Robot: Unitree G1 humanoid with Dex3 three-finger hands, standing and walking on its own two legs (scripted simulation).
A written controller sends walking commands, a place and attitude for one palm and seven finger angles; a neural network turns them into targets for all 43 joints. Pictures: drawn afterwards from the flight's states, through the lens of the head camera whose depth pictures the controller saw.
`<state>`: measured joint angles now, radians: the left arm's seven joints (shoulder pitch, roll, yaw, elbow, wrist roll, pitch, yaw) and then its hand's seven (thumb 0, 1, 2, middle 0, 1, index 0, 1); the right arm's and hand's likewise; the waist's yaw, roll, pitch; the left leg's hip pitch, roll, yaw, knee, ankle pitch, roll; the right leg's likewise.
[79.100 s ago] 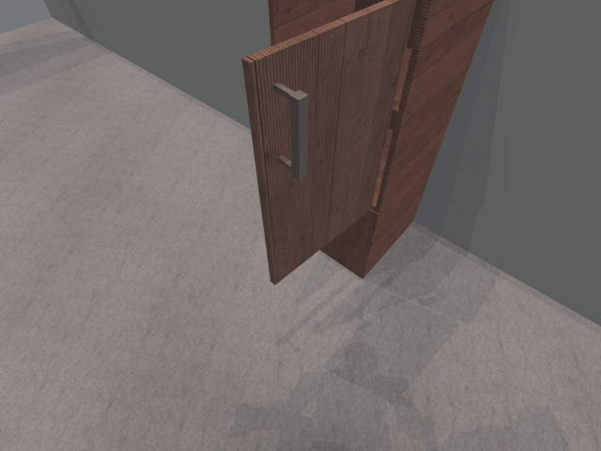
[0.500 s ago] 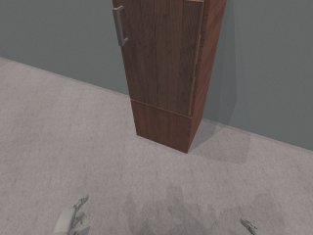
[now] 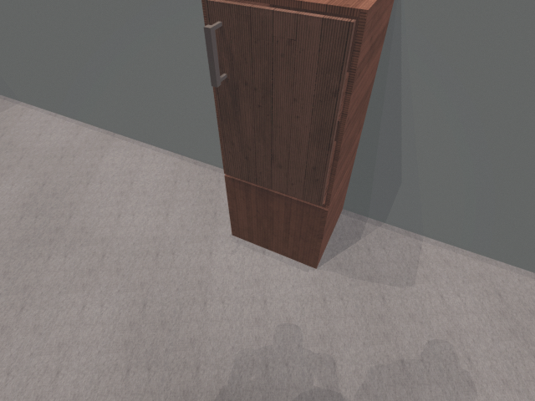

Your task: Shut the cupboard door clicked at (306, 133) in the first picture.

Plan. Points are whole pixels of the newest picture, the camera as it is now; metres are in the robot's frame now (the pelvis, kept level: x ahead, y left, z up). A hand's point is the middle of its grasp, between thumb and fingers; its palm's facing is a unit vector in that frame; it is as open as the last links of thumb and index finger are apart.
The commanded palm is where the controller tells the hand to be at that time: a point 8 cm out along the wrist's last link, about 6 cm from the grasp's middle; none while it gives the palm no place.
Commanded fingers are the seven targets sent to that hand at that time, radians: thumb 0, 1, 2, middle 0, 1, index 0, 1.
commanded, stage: let the arm hang, fingers relaxed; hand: left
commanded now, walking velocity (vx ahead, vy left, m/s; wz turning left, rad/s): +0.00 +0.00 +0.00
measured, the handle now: (217, 55) +0.93 +0.19 +0.12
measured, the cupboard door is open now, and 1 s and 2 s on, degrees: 0 0 0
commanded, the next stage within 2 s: look to check the result in 0.40 s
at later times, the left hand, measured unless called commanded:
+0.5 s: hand out of the picture -0.03 +0.17 -0.18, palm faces +0.03 -0.99 -0.15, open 7.4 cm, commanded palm none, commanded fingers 0.00 0.90 0.90 -0.20 -0.30 -0.20 -0.30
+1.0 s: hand out of the picture -0.01 +0.18 -0.18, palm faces +0.01 -0.98 -0.19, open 7.4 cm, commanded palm none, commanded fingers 0.00 0.90 0.90 -0.20 -0.30 -0.20 -0.30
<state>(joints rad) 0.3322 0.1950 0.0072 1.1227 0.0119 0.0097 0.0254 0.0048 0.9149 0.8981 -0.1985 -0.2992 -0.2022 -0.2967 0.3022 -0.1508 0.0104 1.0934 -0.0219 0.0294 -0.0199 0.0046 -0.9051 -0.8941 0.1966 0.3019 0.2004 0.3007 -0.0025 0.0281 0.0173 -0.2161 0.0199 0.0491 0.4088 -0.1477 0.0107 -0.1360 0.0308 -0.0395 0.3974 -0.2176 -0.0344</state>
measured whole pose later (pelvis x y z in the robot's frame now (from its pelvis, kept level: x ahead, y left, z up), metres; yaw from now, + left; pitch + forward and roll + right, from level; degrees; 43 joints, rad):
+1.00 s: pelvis +0.00 +0.01 +0.00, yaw -1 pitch -2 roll +0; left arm 0.31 0.15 0.01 1.14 0.02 -0.01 0.03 0.00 0.91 0.90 -0.20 -0.30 -0.20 -0.30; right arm 0.29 -0.15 -0.01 1.12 -0.02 0.01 -0.03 0.00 -0.91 -0.89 0.20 0.30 0.20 0.30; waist -0.01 0.00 0.02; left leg -0.22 0.01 0.08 0.38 -0.14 0.02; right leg -0.16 0.02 -0.01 0.41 -0.22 -0.02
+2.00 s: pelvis +0.03 -0.01 +0.00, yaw -1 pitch -2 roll +0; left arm 0.26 0.19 0.01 1.15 0.01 -0.02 0.03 0.00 0.91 0.90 -0.20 -0.30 -0.20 -0.30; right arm 0.22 -0.20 0.00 1.13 -0.02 0.01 -0.03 0.00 -0.91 -0.89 0.20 0.30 0.20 0.30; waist 0.00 0.00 0.04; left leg -0.15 0.02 0.07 0.35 -0.16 0.00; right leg -0.08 0.04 -0.02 0.34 -0.23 -0.04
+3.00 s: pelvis +0.03 -0.01 +0.00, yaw -1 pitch -2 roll +0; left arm 0.25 0.20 0.01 1.15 0.01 -0.02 0.03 0.00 0.91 0.90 -0.20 -0.30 -0.20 -0.30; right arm 0.23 -0.20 0.00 1.14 -0.02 0.01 -0.03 0.00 -0.90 -0.89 0.20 0.30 0.20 0.30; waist -0.01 0.00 0.05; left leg -0.14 0.04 0.06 0.33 -0.16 -0.01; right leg -0.06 0.05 -0.02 0.32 -0.22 -0.05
